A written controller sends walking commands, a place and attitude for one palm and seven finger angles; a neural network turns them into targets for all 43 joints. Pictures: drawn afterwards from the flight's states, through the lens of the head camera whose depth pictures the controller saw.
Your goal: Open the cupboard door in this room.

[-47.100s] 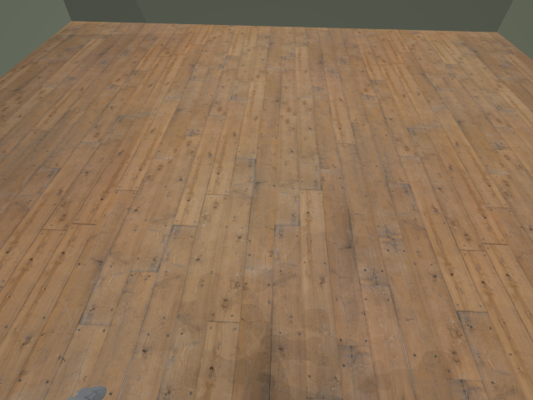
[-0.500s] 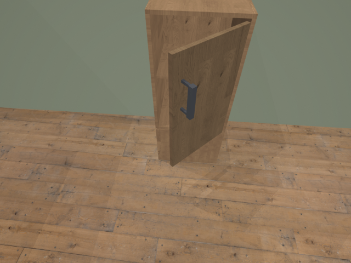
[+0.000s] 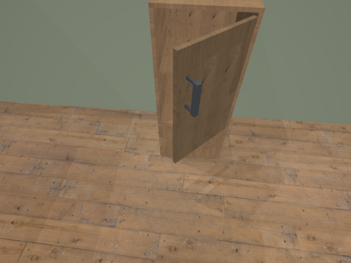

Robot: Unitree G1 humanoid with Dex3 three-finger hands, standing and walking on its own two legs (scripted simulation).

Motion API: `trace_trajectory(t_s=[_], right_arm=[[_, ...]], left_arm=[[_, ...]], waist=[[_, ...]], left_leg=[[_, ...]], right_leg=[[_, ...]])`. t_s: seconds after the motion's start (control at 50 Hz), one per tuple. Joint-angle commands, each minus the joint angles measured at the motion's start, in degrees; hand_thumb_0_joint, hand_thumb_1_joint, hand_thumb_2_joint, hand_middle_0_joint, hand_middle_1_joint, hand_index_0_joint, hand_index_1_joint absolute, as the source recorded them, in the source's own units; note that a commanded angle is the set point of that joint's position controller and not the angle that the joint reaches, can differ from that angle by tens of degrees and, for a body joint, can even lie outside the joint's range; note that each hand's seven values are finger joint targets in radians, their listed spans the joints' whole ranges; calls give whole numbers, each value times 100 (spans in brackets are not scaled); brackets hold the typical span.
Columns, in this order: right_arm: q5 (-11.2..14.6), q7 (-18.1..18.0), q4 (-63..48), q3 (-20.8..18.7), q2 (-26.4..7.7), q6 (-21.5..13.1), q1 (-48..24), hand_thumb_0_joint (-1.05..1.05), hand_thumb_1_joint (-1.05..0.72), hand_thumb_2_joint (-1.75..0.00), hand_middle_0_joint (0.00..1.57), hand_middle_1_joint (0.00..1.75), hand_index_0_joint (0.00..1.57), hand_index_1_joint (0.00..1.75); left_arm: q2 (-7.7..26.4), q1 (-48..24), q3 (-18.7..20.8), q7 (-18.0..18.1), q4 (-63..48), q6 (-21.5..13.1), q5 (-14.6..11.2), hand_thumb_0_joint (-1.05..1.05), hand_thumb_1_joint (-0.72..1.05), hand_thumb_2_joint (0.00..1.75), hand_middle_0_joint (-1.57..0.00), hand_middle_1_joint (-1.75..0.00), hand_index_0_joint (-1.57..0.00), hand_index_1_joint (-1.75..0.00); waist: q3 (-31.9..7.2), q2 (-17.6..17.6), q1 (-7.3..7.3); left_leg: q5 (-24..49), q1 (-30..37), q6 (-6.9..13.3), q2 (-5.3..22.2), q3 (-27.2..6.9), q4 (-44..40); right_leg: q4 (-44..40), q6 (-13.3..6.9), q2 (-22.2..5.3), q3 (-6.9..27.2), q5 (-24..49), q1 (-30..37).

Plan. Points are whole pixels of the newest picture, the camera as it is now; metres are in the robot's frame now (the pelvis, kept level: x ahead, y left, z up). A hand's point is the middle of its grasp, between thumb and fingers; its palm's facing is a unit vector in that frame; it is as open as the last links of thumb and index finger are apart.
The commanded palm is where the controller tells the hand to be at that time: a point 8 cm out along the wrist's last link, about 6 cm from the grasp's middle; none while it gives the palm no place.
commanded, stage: look to check the result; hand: left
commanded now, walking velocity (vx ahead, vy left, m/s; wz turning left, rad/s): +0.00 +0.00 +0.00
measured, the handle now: (191, 96) +0.61 -0.02 +0.00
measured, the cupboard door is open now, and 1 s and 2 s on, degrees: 44 44 44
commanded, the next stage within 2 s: walk to a spot facing it in 0.22 s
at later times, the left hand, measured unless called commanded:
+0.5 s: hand out of the picture +0.08 +0.22 -0.17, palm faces -0.03 -0.95 -0.30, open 7.4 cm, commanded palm none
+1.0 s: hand out of the picture +0.08 +0.15 -0.17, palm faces -0.23 -0.94 -0.24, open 7.4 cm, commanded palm none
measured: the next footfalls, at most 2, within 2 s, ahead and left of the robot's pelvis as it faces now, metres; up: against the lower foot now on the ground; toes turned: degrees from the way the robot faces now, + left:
left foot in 1.16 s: +0.10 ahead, +0.12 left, +0.00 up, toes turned -26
right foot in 1.42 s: +0.00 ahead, -0.17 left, +0.00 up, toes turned -34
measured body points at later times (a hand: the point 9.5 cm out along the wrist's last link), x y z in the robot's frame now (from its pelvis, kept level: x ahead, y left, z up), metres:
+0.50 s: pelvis +0.01 -0.01 +0.00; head +0.04 -0.01 +0.45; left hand +0.08 +0.27 -0.14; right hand +0.08 -0.28 -0.14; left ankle +0.02 +0.11 -0.75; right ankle +0.00 -0.12 -0.75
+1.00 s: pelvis +0.01 -0.03 +0.00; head +0.06 -0.06 +0.44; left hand +0.10 +0.20 -0.15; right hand +0.03 -0.30 -0.15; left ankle +0.03 +0.13 -0.68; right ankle -0.01 -0.12 -0.75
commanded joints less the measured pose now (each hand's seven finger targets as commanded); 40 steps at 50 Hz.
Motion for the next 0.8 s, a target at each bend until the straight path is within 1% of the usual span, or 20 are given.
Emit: trace_trajectory(t_s=[0.0,0.14,0.34,0.36,0.4,0.46,0.5,0.54,0.56,0.58,0.6,0.62,0.64,0.66,0.68,0.7,0.72,0.74,0.76,0.78], right_arm=[[8,-53,-225,-173,-940,-85,-13,0,-90,-90,20,30,20,30],[10,-36,-246,-181,-1159,-110,-250,0,-90,-90,20,30,20,30],[6,-21,-276,-188,-1375,-111,-488,0,-90,-90,20,30,20,30],[-3,-33,-276,-192,-1342,-99,-450,0,-90,-90,20,30,20,30],[-1,-53,-276,-135,-911,-27,-205,0,-90,-90,20,30,20,30],[-2,-97,-467,-226,-987,56,-88,0,-90,-90,20,30,20,30],[-5,-124,-655,-307,-1071,78,-47,0,-90,-90,20,30,20,30],[-17,-148,-827,-376,-1154,98,-42,0,-90,-90,20,30,20,30],[-23,-157,-897,-405,-1189,98,-34,0,-90,-90,20,30,20,30],[-22,-163,-970,-428,-1242,99,-56,0,-90,-90,20,30,20,30],[-36,-165,-1030,-451,-1233,84,-89,0,-90,-90,20,30,20,30],[-56,-169,-1093,-460,-1233,78,-120,0,-90,-90,20,30,20,30],[-65,-171,-1156,-458,-1195,79,-201,0,-90,-90,20,30,20,30],[-68,-171,-1227,-457,-1152,81,-348,0,-90,-90,20,30,20,30],[-28,-166,-1327,-463,-1129,101,-557,0,-90,-90,20,30,20,30],[44,-154,-1451,-457,-784,142,-521,0,-90,-90,20,30,20,30],[67,-101,-1551,-442,-670,186,-587,0,-90,-90,20,30,20,30],[43,-112,-1466,-469,-742,248,-569,0,-90,-90,20,30,20,30],[46,-99,-1457,-475,-693,240,-577,0,-90,-90,20,30,20,30],[32,-85,-1426,-465,-661,224,-476,0,-90,-90,20,30,20,30]], left_arm=[[959,-2,167,41,-257,-104,3,0,90,90,-20,-30,-20,-30],[1158,-205,175,32,-294,-139,2,0,90,90,-20,-30,-20,-30],[1357,-401,181,13,-339,-149,2,0,90,90,-20,-30,-20,-30],[1321,-399,195,10,-372,-125,4,0,90,90,-20,-30,-20,-30],[948,-260,154,27,-387,-10,1,0,90,90,-20,-30,-20,-30],[989,-153,232,4,-576,117,22,0,90,90,-20,-30,-20,-30],[994,-99,289,-23,-767,163,39,0,90,90,-20,-30,-20,-30],[941,-63,324,-57,-951,211,53,0,90,90,-20,-30,-20,-30],[893,-22,336,-74,-1029,233,51,0,90,90,-20,-30,-20,-30],[831,23,353,-90,-1094,247,48,0,90,90,-20,-30,-20,-30],[776,63,363,-110,-1153,287,53,0,90,90,-20,-30,-20,-30],[694,80,385,-129,-1215,312,53,0,90,90,-20,-30,-20,-30],[651,150,398,-145,-1257,323,43,0,90,90,-20,-30,-20,-30],[604,387,418,-160,-1245,298,41,0,90,90,-20,-30,-20,-30],[670,794,464,-161,-1165,259,60,0,90,90,-20,-30,-20,-30],[1148,931,563,-97,-1174,186,140,0,90,90,-20,-30,-20,-30],[1471,938,607,-50,-1179,181,99,0,90,90,-20,-30,-20,-30],[1304,820,613,7,-1255,184,73,0,90,90,-20,-30,-20,-30],[1145,484,605,41,-1337,182,69,0,90,90,-20,-30,-20,-30],[1017,364,601,68,-1402,163,57,0,90,90,-20,-30,-20,-30]], waist=[[-295,17,-20],[-406,-1,-10],[-428,66,-26],[-482,42,-38],[-469,18,-68],[-383,-39,-65],[-463,108,-62],[-421,265,-46],[-423,529,-32],[-437,743,11],[-389,916,54],[-358,1031,73],[-332,1055,129],[-359,826,290],[-408,296,515],[-395,-1352,479],[-242,-1773,502],[-281,-1260,397],[-187,-1027,216],[-418,-856,154]], left_leg=[[342,103,84,681,-576,-451],[735,271,66,715,-542,-462],[798,425,26,747,-495,-495],[854,492,12,779,-417,-395],[834,460,-47,810,-224,-171],[531,378,-14,901,-95,37],[530,429,82,1056,-127,107],[426,388,206,1287,-238,62],[366,335,330,1467,-402,-36],[458,247,496,1723,-550,-132],[744,146,716,2020,-699,-240],[1047,55,865,2213,-690,-221],[1226,-166,871,2238,-548,-81],[1444,-335,711,2077,-256,328],[1025,-658,391,1687,114,1079],[-675,-1417,-138,683,777,2345],[-2554,-1929,-295,184,613,3611],[-2224,-2035,-238,310,-71,4249],[-1865,-2264,-259,407,-186,4480],[-1587,-2265,-300,472,-197,4516]], right_leg=[[-463,-234,-560,400,206,-53],[-508,-214,-620,407,602,65],[-600,-221,-634,486,744,77],[-528,-221,-621,540,901,17],[-313,-176,-614,607,1146,-129],[32,-198,-510,759,1164,-457],[363,-195,-376,755,1205,-658],[788,-168,-196,680,1007,-921],[1127,-153,-93,613,733,-1034],[1602,-125,15,445,185,-1074],[2152,-82,85,254,-818,-1180],[2452,-51,13,90,-1447,-1173],[2413,-69,-102,86,-1586,-974],[1902,-88,-129,56,-1237,-604],[954,-139,-178,288,-162,-139],[-231,-428,-1149,1907,1115,142],[-702,-1035,-2005,3009,1744,-41],[-705,-1142,-1733,3053,1058,-171],[-540,-1208,-1514,2843,1029,-111],[-405,-1155,-1387,2593,1183,52]])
